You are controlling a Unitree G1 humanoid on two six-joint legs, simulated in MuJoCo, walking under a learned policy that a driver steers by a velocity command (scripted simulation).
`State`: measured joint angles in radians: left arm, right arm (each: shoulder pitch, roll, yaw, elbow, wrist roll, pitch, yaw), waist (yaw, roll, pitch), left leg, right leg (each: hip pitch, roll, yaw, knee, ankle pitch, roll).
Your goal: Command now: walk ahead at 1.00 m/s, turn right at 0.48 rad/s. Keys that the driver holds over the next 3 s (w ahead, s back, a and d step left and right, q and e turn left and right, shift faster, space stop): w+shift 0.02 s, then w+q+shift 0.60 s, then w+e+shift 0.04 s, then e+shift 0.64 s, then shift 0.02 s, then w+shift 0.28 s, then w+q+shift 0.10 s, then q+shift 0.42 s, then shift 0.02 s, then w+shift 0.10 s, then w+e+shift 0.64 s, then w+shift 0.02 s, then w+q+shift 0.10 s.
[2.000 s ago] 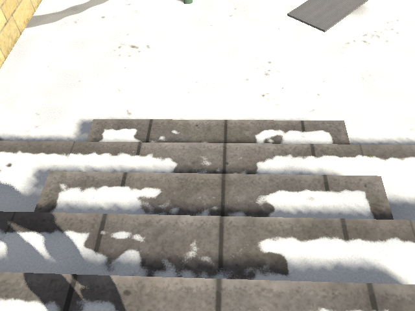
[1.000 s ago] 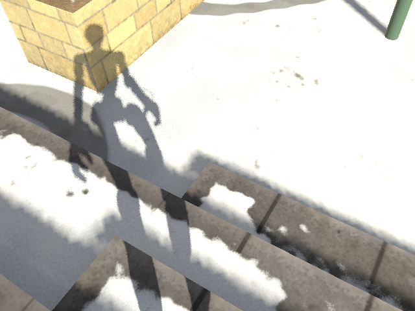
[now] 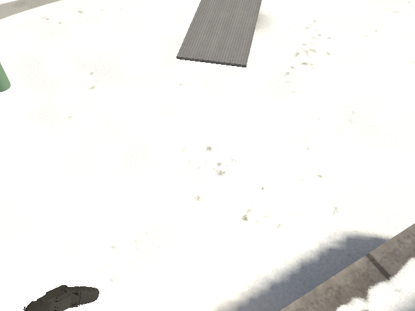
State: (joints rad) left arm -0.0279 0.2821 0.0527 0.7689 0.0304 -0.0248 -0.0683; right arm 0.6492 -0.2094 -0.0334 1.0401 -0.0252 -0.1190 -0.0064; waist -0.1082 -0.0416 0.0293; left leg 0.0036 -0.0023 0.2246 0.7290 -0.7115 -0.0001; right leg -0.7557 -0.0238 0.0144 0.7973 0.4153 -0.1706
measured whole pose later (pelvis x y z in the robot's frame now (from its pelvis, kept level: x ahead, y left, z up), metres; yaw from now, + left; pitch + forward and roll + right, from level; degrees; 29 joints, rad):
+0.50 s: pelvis +0.45 +0.04 -0.17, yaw +12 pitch -1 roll -3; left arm 0.42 0.25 0.05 1.06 0.02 -0.14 0.02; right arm 0.14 -0.28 -0.09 0.89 -0.04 -0.02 0.06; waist 0.01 0.02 0.05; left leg -0.59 0.07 0.11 0.61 0.46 0.14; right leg 0.09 0.02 -0.30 0.75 -0.81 0.00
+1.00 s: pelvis +0.86 +0.14 -0.26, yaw +16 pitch -1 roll +1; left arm 0.10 0.26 0.05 0.84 0.02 -0.09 -0.05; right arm 0.18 -0.25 -0.05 0.91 -0.01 -0.06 -0.03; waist 0.01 0.00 0.10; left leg -0.26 -0.14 -0.03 1.32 -0.51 -0.03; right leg -0.50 0.12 0.00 0.56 -0.05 -0.12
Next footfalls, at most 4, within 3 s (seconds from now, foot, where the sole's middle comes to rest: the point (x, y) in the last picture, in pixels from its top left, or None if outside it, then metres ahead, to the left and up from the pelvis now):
0.14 right None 0.27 -0.07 -0.86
0.56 left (163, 295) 0.65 0.13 -1.01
0.94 right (155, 207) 1.05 0.15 -1.01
1.48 left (118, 195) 1.14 0.32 -1.01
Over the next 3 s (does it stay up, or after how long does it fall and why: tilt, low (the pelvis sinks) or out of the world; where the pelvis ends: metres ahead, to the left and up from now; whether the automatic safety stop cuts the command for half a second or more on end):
stays up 1.90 0.24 -0.24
